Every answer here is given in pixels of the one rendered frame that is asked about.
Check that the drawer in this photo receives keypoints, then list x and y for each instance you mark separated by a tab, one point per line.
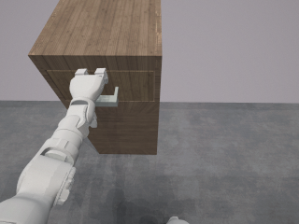
134	85

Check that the robot left forearm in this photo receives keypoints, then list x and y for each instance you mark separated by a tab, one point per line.
68	137

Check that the robot left hand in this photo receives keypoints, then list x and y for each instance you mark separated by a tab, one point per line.
89	86

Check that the handle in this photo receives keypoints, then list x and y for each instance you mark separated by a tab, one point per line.
108	100

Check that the left robot upper arm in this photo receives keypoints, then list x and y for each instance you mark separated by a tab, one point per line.
48	182

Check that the cabinet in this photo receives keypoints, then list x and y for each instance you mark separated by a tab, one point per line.
119	35

